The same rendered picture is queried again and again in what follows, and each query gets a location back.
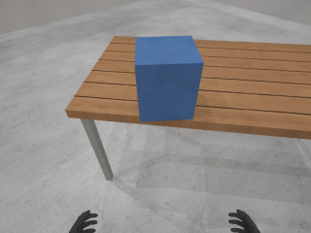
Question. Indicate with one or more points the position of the right robot hand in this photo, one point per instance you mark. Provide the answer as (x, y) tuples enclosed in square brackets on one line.
[(247, 223)]

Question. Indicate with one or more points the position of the table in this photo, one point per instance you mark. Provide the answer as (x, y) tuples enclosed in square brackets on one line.
[(245, 87)]

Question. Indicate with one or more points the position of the carton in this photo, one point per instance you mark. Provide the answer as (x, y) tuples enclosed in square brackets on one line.
[(168, 72)]

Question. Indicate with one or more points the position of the left robot hand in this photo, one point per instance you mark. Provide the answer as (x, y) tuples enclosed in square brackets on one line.
[(80, 223)]

